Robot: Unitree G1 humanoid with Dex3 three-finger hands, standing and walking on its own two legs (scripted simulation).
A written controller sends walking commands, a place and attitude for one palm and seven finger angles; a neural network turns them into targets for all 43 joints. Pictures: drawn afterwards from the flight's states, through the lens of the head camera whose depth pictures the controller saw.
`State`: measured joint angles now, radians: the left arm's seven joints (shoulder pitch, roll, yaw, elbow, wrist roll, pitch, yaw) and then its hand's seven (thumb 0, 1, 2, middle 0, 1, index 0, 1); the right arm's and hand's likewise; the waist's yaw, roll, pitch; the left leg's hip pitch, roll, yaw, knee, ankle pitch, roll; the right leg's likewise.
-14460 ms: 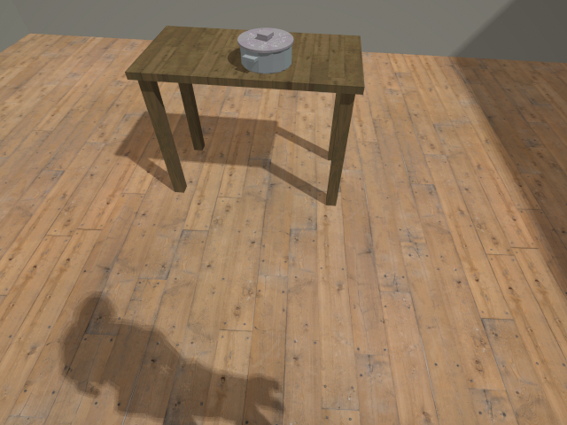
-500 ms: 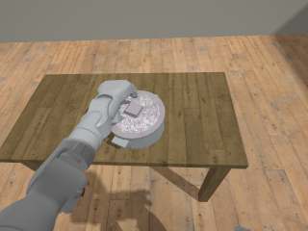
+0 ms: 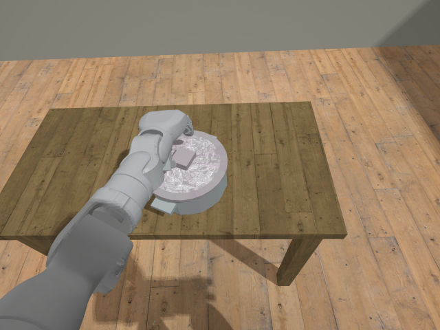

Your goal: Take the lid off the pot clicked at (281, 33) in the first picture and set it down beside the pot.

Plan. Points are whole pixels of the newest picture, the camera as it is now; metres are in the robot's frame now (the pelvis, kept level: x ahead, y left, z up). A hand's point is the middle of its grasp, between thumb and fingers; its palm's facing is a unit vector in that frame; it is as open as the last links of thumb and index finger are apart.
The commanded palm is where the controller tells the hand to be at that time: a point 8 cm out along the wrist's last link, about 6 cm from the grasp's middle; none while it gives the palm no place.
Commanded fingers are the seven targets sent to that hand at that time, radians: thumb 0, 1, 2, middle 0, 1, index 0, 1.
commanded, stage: move the open hand above the knob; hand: left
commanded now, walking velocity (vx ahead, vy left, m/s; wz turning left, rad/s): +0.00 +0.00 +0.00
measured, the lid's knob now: (183, 158) +0.49 +0.07 -0.02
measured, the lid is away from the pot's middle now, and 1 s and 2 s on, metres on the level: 0.00 0.00 0.00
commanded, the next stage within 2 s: lower the open fingers around the knob in 0.28 s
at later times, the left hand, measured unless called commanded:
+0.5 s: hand (169, 152) +0.45 +0.09 +0.05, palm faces -0.36 -0.04 -0.93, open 10.2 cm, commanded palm +0.45 +0.09 +0.11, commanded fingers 0.00 -0.23 1.23 -0.80 -0.08 -0.80 -0.08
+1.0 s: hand (176, 162) +0.45 +0.08 +0.02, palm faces -0.39 -0.03 -0.92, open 10.2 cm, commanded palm +0.45 +0.08 +0.07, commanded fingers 0.00 -0.23 1.23 -0.80 -0.08 -0.80 -0.08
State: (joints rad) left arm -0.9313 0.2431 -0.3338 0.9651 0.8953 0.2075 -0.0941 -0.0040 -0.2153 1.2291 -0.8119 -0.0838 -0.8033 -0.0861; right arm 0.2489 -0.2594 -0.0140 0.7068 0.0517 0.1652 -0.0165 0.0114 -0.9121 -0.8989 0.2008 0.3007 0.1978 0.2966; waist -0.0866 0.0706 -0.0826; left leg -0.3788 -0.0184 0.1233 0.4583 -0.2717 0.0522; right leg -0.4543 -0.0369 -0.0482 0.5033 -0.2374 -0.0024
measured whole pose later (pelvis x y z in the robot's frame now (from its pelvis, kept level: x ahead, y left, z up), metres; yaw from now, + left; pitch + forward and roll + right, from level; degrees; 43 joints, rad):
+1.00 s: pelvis +0.00 +0.00 +0.00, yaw +0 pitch +13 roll +1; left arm -0.93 0.22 -0.32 1.06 0.91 0.18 -0.03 0.00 -0.22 1.23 -0.81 -0.08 -0.80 -0.09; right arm 0.25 -0.25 -0.02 0.73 0.05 0.16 -0.03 0.01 -0.91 -0.90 0.20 0.30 0.20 0.30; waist -0.11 0.06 -0.09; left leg -0.44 -0.01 0.13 0.50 -0.29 0.05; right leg -0.52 -0.03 -0.04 0.54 -0.24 -0.01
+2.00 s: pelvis +0.00 -0.01 +0.00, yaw -1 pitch +14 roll +1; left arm -0.91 0.23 -0.31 1.05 0.92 0.19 -0.02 0.00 0.15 0.94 -0.60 -0.99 -0.57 -0.98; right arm 0.25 -0.26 -0.02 0.72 0.05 0.17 -0.03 0.01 -0.91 -0.90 0.20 0.30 0.20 0.30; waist -0.11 0.06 -0.09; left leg -0.45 0.00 0.13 0.51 -0.29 0.04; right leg -0.53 -0.02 -0.04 0.54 -0.25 -0.02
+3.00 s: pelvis +0.00 +0.00 +0.00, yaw -1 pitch +13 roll +1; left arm -0.91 0.23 -0.30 1.05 0.92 0.18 -0.02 0.00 0.20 0.81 -0.65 -1.00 -0.58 -0.98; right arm 0.26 -0.25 -0.02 0.71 0.05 0.16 -0.04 0.01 -0.91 -0.90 0.20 0.30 0.20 0.30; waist -0.12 0.06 -0.09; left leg -0.45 0.00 0.13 0.50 -0.29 0.05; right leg -0.53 -0.02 -0.03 0.53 -0.24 -0.01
